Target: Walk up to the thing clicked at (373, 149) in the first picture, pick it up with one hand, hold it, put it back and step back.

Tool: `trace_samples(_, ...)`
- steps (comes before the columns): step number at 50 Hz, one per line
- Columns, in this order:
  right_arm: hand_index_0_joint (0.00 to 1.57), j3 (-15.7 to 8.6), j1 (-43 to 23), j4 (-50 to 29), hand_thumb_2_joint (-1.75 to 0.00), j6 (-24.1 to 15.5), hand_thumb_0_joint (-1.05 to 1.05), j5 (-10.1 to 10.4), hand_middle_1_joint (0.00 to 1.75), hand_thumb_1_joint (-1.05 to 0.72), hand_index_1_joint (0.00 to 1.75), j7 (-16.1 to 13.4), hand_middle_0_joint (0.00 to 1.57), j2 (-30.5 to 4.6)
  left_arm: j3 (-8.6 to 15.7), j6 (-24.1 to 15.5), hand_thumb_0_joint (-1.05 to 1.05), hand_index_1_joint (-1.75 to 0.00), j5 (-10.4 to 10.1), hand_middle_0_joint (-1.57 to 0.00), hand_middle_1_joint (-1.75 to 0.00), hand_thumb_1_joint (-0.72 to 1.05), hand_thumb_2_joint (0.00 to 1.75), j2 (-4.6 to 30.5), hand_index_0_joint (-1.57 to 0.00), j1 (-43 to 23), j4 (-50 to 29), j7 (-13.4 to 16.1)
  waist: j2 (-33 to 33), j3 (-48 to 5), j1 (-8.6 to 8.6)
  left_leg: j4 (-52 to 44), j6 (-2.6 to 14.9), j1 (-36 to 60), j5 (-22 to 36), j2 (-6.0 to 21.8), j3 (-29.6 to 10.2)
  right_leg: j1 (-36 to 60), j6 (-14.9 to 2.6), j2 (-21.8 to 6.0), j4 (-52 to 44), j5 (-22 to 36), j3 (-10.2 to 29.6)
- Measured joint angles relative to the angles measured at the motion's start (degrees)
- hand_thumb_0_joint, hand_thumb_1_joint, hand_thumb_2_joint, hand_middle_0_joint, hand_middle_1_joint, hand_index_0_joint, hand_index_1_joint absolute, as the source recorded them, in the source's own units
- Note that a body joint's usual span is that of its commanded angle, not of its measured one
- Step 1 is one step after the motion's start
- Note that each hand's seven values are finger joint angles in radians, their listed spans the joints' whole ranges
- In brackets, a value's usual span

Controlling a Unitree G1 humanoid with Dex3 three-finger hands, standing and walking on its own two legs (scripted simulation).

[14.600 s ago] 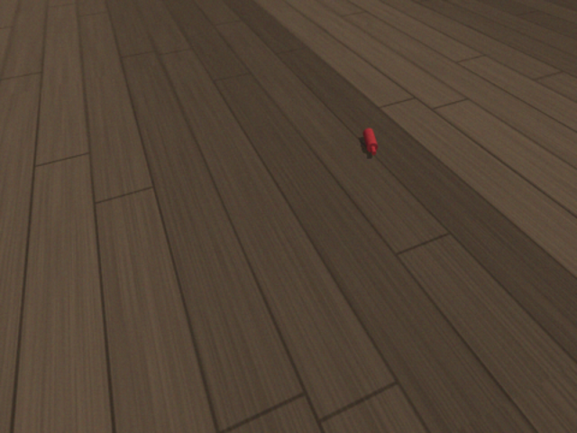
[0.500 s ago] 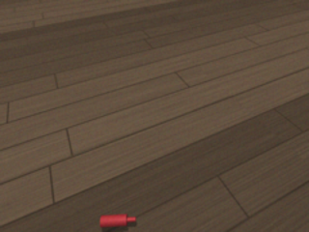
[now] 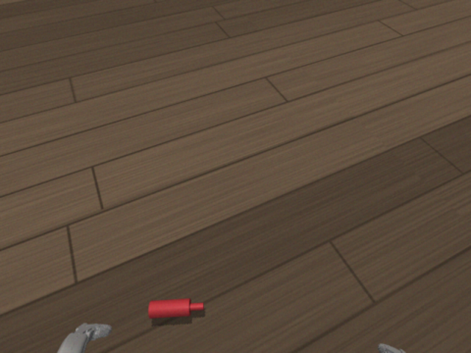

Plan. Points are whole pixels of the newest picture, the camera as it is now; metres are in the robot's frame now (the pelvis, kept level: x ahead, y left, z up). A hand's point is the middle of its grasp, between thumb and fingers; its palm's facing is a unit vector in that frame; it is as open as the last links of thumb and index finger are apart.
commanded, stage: rise first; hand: left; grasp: from above
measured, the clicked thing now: (177, 307) +0.39 +0.24 -0.72
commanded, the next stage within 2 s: none
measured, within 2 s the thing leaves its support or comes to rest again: neither
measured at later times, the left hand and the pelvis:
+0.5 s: hand out of the picture +0.13 +0.27 -0.23, palm faces -0.24 -0.83 -0.51, open 14.0 cm; pelvis -0.01 +0.01 -0.09, yaw +0 degrees
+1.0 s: hand (129, 340) +0.25 +0.31 -0.44, palm faces -0.46 -0.36 -0.81, open 13.4 cm; pelvis -0.08 +0.00 -0.31, yaw -2 degrees
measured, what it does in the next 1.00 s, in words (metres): lowers itself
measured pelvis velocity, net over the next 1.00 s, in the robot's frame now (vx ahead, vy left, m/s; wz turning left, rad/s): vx -0.08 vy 0.00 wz -0.04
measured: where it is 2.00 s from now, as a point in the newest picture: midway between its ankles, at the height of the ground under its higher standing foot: outside the picture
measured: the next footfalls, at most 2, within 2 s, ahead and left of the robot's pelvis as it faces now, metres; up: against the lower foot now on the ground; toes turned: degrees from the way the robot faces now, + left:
none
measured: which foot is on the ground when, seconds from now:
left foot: down 0.00-1.00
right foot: down 0.00-1.00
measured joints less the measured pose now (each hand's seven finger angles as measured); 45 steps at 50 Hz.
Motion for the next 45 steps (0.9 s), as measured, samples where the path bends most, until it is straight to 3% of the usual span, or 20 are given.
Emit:
trace_samples(4,0.2,-0.24,0.28,-2.95,-0.9,-0.51,0.01,-0.01,0.3,-0.92,0.3,0.66,0.2,-0.13,0.07,2.88,0.0,-0.89,1.38,-0.21,-0.89,-0.09,0.87,-0.67,-0.21,2.58,-3.63,0.59,0.52,-1.38,-0.01,5.53,0.22,-4.94,-2.54,-0.07,-0.13,-4.74,0.26,-0.03,5.16,-2.37,0.14)
trace_samples(10,0.2,-0.76,-0.73,-6.22,-0.9,-2.47,0.01,-0.45,0.3,-0.91,0.3,0.68,0.2,-0.41,0.95,3.11,0.0,-0.97,3.98,-0.18,-0.97,-0.35,0.9,-1.15,-0.18,7.07,-11.58,0.97,0.29,-2.83,0.53,15.61,0.35,-14.16,-6.79,-0.1,-0.79,-13.6,0.56,0.05,14.91,-6.61,0.04)
trace_samples(18,0.2,-0.54,-3.26,-9.0,-0.91,-3.9,0.01,-0.85,0.3,-0.93,0.3,0.4,0.2,0.09,0.75,4.48,0.0,-1.03,6.81,-0.15,-1.02,-0.5,0.95,-1.05,-0.14,12.82,-22.68,1.28,0.26,-3.89,0.64,24.59,0.24,-23.0,-10.33,0.0,-1.83,-21.86,0.62,0.3,23.34,-10.11,-0.47)
trace_samples(24,0.2,0.18,-4.31,-10.57,-0.91,-5.17,0.01,-1.1,0.3,-0.94,0.3,0.52,0.2,0.32,0.28,5.08,0.0,-1.04,8.94,-0.15,-1.03,-0.53,0.96,-0.2,-0.13,13.98,-26.01,1.59,0.45,-5.71,0.52,30.48,0.2,-29.96,-12.32,-0.1,-2.57,-28.49,0.63,0.35,29.08,-12.24,-0.81)
trace_samples(30,0.2,0.17,-6.24,-11.29,-0.91,-7.01,0.01,-1.57,0.3,-0.95,0.3,1.22,0.2,-0.61,0.66,0.62,0.0,-1.01,14.58,-0.17,-1.0,-0.53,0.94,2.85,-0.15,8.45,-21.65,1.78,0.29,-7.77,0.18,40.86,-0.05,-42.25,-15.35,-0.57,-3.09,-40.81,0.72,0.18,40.06,-15.82,-0.55)
trace_samples(37,0.2,-0.72,-9.07,-9.15,-0.91,-7.09,0.01,-1.72,0.3,-0.95,0.3,2.45,0.2,-2.36,1.51,-8.5,0.0,-0.98,24.12,-0.2,-0.97,-0.51,0.92,6.37,-0.19,-0.09,-17.45,4.17,0.16,-9.79,0.22,55.88,-0.5,-59.68,-19.11,-0.82,-3.87,-58.24,0.93,0.58,55.48,-20.01,0.01)
trace_samples(45,0.2,-2.09,-11.55,-5.63,-0.91,-5.07,0.01,-2.27,0.3,-0.96,0.3,3.79,0.2,-3.11,2.09,-12.24,0.0,-0.98,32.05,-0.21,-0.98,-0.48,0.92,9.88,-0.2,-11.2,-13.97,7.58,1.02,-7.11,1.12,69.8,-1.07,-75.31,-20.0,-1.11,-5.32,-73.67,1.23,1.49,69.45,-21.17,0.18)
